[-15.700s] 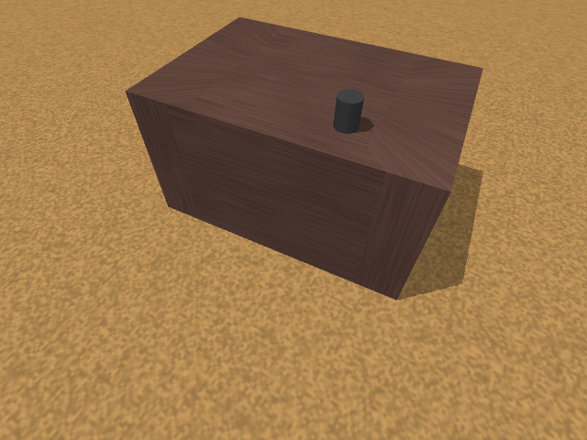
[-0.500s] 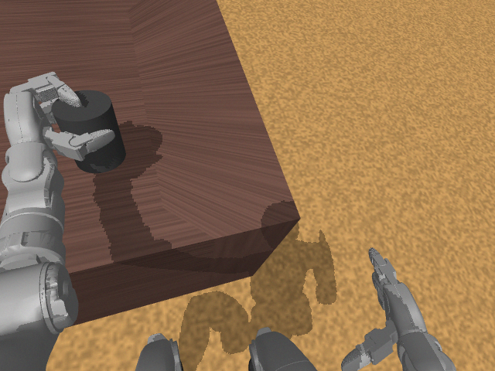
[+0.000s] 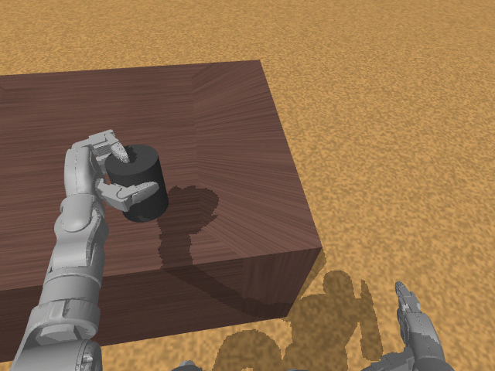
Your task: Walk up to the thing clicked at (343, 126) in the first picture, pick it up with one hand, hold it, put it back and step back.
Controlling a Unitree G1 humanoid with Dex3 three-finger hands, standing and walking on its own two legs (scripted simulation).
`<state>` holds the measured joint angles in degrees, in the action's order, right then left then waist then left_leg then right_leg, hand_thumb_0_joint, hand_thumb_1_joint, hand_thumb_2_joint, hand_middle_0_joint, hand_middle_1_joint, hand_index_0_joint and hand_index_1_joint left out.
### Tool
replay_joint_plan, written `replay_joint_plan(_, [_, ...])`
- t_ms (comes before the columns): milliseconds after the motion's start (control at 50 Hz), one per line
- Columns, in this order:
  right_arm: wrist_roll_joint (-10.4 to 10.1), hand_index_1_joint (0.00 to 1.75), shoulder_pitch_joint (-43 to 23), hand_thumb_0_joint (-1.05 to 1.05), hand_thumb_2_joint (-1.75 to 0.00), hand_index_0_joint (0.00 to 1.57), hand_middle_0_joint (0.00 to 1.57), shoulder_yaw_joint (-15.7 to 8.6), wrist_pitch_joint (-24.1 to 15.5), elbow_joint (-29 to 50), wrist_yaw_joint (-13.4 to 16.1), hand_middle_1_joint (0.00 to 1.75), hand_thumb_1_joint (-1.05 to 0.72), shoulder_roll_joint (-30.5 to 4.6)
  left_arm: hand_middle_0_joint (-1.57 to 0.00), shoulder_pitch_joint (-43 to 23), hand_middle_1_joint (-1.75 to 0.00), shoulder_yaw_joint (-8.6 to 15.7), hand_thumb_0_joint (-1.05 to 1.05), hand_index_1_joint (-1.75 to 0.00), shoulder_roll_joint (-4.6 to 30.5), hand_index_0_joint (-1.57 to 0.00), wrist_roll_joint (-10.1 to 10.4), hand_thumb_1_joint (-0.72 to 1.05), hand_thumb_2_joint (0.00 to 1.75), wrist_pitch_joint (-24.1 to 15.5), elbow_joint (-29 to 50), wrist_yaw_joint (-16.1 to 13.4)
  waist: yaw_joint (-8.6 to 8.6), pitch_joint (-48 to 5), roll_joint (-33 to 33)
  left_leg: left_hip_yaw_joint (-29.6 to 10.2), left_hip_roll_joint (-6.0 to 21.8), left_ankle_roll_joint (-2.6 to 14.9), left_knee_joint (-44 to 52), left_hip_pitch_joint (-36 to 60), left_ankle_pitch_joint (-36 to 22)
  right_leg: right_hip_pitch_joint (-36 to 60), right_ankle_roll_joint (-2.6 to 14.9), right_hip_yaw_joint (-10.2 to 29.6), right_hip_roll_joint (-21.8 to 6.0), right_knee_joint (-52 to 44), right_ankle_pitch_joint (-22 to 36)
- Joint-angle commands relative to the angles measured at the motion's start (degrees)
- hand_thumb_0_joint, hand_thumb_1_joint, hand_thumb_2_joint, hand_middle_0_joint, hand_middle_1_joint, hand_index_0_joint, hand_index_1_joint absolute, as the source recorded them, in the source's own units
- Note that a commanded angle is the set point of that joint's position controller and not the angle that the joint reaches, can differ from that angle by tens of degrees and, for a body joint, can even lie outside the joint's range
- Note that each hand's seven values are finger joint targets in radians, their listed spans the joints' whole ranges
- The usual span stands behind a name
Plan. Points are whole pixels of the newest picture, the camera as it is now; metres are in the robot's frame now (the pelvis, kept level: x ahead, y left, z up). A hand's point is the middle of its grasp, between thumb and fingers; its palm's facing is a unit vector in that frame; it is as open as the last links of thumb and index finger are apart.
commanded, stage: lift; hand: left
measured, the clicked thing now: (139, 183) +0.41 +0.16 +0.07
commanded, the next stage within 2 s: hold in 0.72 s
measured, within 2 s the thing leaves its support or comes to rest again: neither
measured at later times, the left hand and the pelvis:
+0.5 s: hand (110, 190) +0.34 +0.17 +0.14, palm faces +0.14 -0.99 -0.03, open 7.8 cm; pelvis -0.02 +0.00 +0.02, yaw +1 degrees
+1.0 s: hand (96, 195) +0.32 +0.17 +0.16, palm faces +0.14 -0.99 -0.03, open 7.7 cm; pelvis -0.01 +0.00 +0.03, yaw +1 degrees
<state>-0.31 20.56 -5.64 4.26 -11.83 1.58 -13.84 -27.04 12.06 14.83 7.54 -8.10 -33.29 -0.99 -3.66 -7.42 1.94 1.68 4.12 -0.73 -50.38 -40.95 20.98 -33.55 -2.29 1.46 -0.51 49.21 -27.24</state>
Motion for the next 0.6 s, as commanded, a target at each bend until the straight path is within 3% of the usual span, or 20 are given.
replay_joint_plan(0, [-0.56, 0.05, -1.52, 0.0, -0.05, 0.05, 0.05, -4.06, -3.59, 5.78, 1.43, 0.05, 0.53, -7.82, -1.31, -23.34, -1.49, 2.89, 0.0, -1.47, 10.86, -1.35, 1.98, -0.01, 1.28, -3.07, 19.16, 0.47, 0.37, -17.73, -0.07, 0.02, -2.01, 1.23, 6.85, 20.12, -13.85, 3.76, 1.07, -2.14, 1.76, -8.28, 20.09])
replay_joint_plan(100, [-0.95, 0.05, -4.34, 0.0, -0.05, 0.05, 0.05, -3.01, -4.98, 3.91, 2.06, 0.05, 0.54, -7.14, -1.31, -21.56, -1.48, 1.05, 0.0, -1.47, 8.8, -1.35, 2.64, -0.02, 1.28, -1.16, 24.76, 0.75, 0.7, -16.23, 0.1, 0.29, -2.11, 0.97, 8.95, 21.88, -9.99, 4.17, 1.13, -2.16, 1.47, -10.38, 16.46])
replay_joint_plan(140, [-1.1, 0.05, -5.58, 0.0, -0.05, 0.05, 0.05, -2.81, -5.52, 4.44, 2.45, 0.05, 0.54, -7.15, -1.3, -20.17, -1.48, 0.18, 0.0, -1.47, 7.72, -1.35, 3.08, -0.02, 1.29, -0.54, 26.2, 0.8, 0.72, -16.57, -0.97, 0.18, -2.01, 1.05, 9.24, 22.23, -10.9, 5.31, 1.15, -2.25, 1.37, -10.56, 17.29])
replay_joint_plan(160, [-1.1, 0.05, -5.29, 0.0, -0.05, 0.05, 0.05, -3.48, -5.7, 2.62, 2.67, 0.05, 0.54, -8.12, -1.3, -19.1, -1.48, 1.47, 0.0, -1.47, 8.78, -1.34, 3.32, -0.02, 1.28, -0.18, 26.9, 0.58, 0.97, -16.41, -1.35, 0.27, -2.04, 1.04, 9.54, 22.57, -10.85, 5.48, 1.12, -2.21, 1.32, -10.87, 17.25])
replay_joint_plan(200, [-1.34, 0.05, -5.63, 0.0, -0.05, 0.05, 0.05, -1.63, -6.06, 1.57, 2.92, 0.05, 0.54, -6.51, -1.29, -18.43, -1.47, 1.14, 0.0, -1.47, 8.62, -1.33, 3.54, -0.03, 1.28, 0.56, 28.98, 0.64, 1.7, -14.72, -0.73, 0.65, -2.28, 1.09, 10.1, 22.4, -10.36, 5.71, 1.12, -2.03, 1.03, -11.72, 16.63])
replay_joint_plan(220, [-1.23, 0.05, -5.41, 0.0, -0.05, 0.05, 0.05, -2.68, -6.28, 0.31, 3.07, 0.05, 0.54, -7.29, -1.29, -16.86, -1.48, 1.25, 0.0, -1.47, 8.2, -1.33, 3.68, -0.03, 1.29, 0.96, 27.79, 0.73, 1.09, -14.12, -1.46, 0.47, -2.26, 1.06, 10.57, 22.73, -9.2, 5.65, 1.01, -2.17, 1.07, -12.1, 15.48])
replay_joint_plan(260, [-1.34, 0.05, -7.27, 0.0, -0.05, 0.05, 0.05, -2.78, -6.82, 1.07, 3.23, 0.05, 0.54, -7.56, -1.29, -16.71, -1.47, 1.11, 0.0, -1.46, 8.43, -1.33, 3.65, 0.0, 1.28, 1.5, 30.61, 0.55, 1.47, -13.2, -1.61, 0.6, -2.33, 1.09, 11.31, 22.53, -8.39, 6.36, 1.03, -2.14, 0.96, -12.9, 14.63])
replay_joint_plan(280, [-1.37, 0.05, -5.67, 0.0, -0.05, 0.05, 0.05, -3.05, -6.87, -1.26, 3.26, 0.05, 0.54, -7.88, -1.28, -15.96, -1.47, 2.84, 0.0, -1.46, 9.56, -1.33, 3.72, -0.01, 1.28, 1.96, 29.91, 0.16, 1.73, -13.27, -1.36, 0.55, -2.39, 1.07, 11.65, 22.91, -7.9, 6.61, 1.12, -2.24, 0.95, -13.12, 14.07])
replay_joint_plan(320, [-1.54, 0.05, -6.56, 0.0, -0.05, 0.05, 0.05, -2.99, -7.25, -1.65, 3.46, 0.05, 0.54, -7.27, -1.27, -14.99, -1.46, 1.65, 0.0, -1.45, 8.21, -1.31, 3.57, 0.0, 1.28, 2.49, 31.9, 0.02, 1.62, -12.93, -0.88, 0.91, -2.43, 0.98, 12.05, 24.11, -8.41, 6.59, 1.13, -2.06, 0.83, -13.57, 14.39])
replay_joint_plan(420, [-1.68, 0.05, -8.14, 0.0, -0.05, 0.05, 0.05, -1.02, -8.32, -4.08, 3.66, 0.05, 0.54, -5.13, -1.27, -12.07, -1.45, 1.46, 0.0, -1.45, 7.61, -1.31, 3.79, -0.01, 1.27, 3.83, 34.91, 0.18, 2.57, -12.31, -1.69, 0.94, -2.64, 1.22, 12.63, 25.01, -11.01, 9.32, 0.81, -2.21, 0.57, -14.31, 16.79])
replay_joint_plan(440, [-1.54, 0.05, -8.35, 0.0, -0.05, 0.05, 0.05, -2.47, -8.56, -4.15, 3.88, 0.05, 0.54, -7.18, -1.28, -11.61, -1.46, 2.43, 0.0, -1.45, 7.95, -1.32, 4.17, -0.02, 1.27, 4.23, 34.1, 0.11, 1.91, -11.46, -2.52, 0.89, -2.5, 1.24, 13.05, 25.34, -10.56, 9.03, 0.74, -2.35, 0.74, -14.65, 16.41])
replay_joint_plan(460, [-1.52, 0.05, -8.85, 0.0, -0.05, 0.05, 0.05, -0.77, -8.81, -4.62, 3.7, 0.05, 0.54, -5.47, -1.27, -11.63, -1.46, 0.97, 0.0, -1.45, 6.36, -1.32, 4.08, -0.02, 1.28, 4.53, 35.06, 0.22, 2.35, -10.7, -2.83, 0.7, -2.39, 1.26, 13.39, 25.1, -10.45, 9.22, 0.84, -2.54, 0.77, -14.64, 16.09])
replay_joint_plan(480, [-1.67, 0.05, -10.17, 0.0, -0.05, 0.05, 0.05, -0.57, -9.14, -3.76, 3.64, 0.05, 0.54, -5.23, -1.29, -12.96, -1.47, 1.03, 0.0, -1.46, 6.98, -1.32, 4.0, -0.03, 1.28, 4.44, 37.49, 0.2, 2.54, -11.91, -1.23, 0.74, -2.52, 1.13, 13.64, 25.7, -10.21, 9.51, 1.03, -2.49, 0.68, -14.87, 15.78])
replay_joint_plan(500, [-1.58, 0.05, -10.11, 0.0, -0.05, 0.05, 0.05, -1.82, -9.27, -4.48, 3.81, 0.05, 0.53, -6.69, -1.28, -11.48, -1.45, 1.26, 0.0, -1.45, 7.22, -1.32, 3.79, -0.02, 1.26, 4.91, 35.26, 0.11, 2.34, -10.78, -1.61, 0.65, -2.37, 1.06, 14.21, 26.04, -9.44, 9.11, 1.08, -2.69, 0.84, -15.08, 14.77])
replay_joint_plan(520, [-1.65, 0.05, -9.68, 0.0, -0.05, 0.05, 0.05, -1.39, -9.4, -5.95, 3.75, 0.05, 0.54, -5.93, -1.27, -10.75, -1.44, 1.37, 0.0, -1.44, 7.58, -1.31, 3.65, -0.02, 1.26, 5.07, 36.57, 0.19, 3.03, -9.91, -0.61, 0.52, -2.33, 0.89, 14.77, 26.0, -9.11, 9.19, 1.25, -2.91, 0.93, -15.29, 14.01])
replay_joint_plan(540, [-1.54, 0.05, -9.11, 0.0, -0.05, 0.05, 0.05, -1.3, -9.53, -6.64, 3.72, 0.05, 0.53, -5.81, -1.28, -9.48, -1.44, 0.39, 0.0, -1.44, 5.9, -1.32, 3.59, 0.0, 1.25, 5.72, 34.18, 0.43, 2.19, -9.08, -0.71, 0.58, -2.17, 0.84, 15.01, 26.53, -9.17, 8.7, 1.2, -2.9, 1.03, -15.45, 14.25])
replay_joint_plan(580, [-1.61, 0.05, -9.4, 0.0, -0.05, 0.05, 0.05, -1.92, -10.05, -7.61, 3.75, 0.05, 0.54, -6.83, -1.28, -9.74, -1.44, 0.71, 0.0, -1.43, 6.26, -1.32, 3.96, 0.01, 1.25, 6.13, 36.77, 0.74, 2.15, -8.83, -0.43, 0.45, -2.11, 0.76, 15.42, 27.23, -9.3, 9.03, 1.28, -3.13, 1.07, -15.82, 14.35])
